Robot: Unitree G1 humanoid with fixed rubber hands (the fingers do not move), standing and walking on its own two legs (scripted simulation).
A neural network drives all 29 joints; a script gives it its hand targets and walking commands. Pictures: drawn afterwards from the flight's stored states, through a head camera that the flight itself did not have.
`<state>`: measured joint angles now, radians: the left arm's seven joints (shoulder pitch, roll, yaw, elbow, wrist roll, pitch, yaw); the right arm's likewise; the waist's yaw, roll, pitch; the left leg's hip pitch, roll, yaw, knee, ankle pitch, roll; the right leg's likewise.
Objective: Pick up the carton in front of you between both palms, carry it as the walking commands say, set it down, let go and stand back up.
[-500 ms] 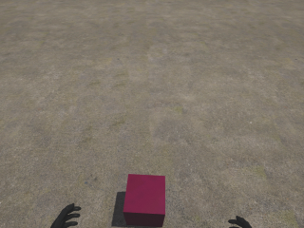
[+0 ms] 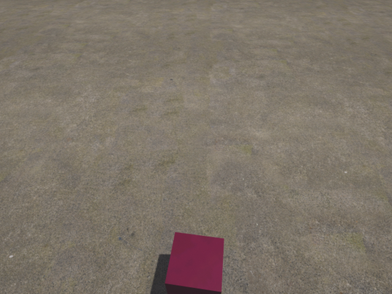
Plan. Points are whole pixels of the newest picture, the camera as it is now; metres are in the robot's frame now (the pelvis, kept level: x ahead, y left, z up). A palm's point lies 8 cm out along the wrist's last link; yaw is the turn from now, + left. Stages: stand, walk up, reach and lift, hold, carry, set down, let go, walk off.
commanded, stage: stand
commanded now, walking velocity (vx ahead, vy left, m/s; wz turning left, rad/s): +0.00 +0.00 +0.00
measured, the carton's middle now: (196, 270) +0.39 +0.01 -0.63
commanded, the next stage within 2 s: none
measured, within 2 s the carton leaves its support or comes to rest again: neither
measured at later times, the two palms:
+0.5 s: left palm out of the picture -0.02 +0.26 -0.12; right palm out of the picture +0.04 -0.25 -0.12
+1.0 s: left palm out of the picture -0.09 +0.23 -0.13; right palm out of the picture -0.01 -0.24 -0.13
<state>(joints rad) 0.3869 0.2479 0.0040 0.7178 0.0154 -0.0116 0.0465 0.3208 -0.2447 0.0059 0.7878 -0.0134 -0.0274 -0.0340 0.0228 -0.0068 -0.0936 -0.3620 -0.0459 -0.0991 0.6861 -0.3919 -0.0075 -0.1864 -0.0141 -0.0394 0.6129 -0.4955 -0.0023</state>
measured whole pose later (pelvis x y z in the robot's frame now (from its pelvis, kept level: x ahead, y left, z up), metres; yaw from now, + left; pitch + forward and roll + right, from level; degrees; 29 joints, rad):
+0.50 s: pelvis -0.02 +0.00 +0.00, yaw +2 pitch +2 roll +0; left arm 0.42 0.25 0.00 0.82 0.02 0.02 0.05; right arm 0.33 -0.24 0.01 0.87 -0.02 0.01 -0.04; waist 0.02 -0.01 -0.04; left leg -0.34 -0.06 -0.14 0.67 -0.35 -0.01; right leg -0.15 -0.02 -0.08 0.58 -0.47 0.00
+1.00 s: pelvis -0.03 -0.01 +0.01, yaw +3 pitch -1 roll +0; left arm 0.43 0.20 -0.01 1.00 0.02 0.02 0.05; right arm 0.32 -0.18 0.02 1.03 -0.01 0.02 -0.04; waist 0.02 -0.01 0.01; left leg -0.28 -0.05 -0.16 0.59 -0.30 -0.02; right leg -0.09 -0.01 -0.10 0.52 -0.42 -0.01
